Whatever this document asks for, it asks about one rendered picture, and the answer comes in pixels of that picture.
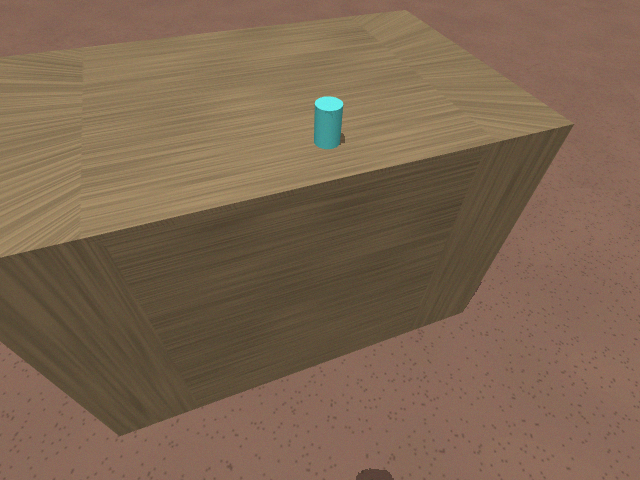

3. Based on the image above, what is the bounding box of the can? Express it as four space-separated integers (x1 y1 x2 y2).
314 96 343 149

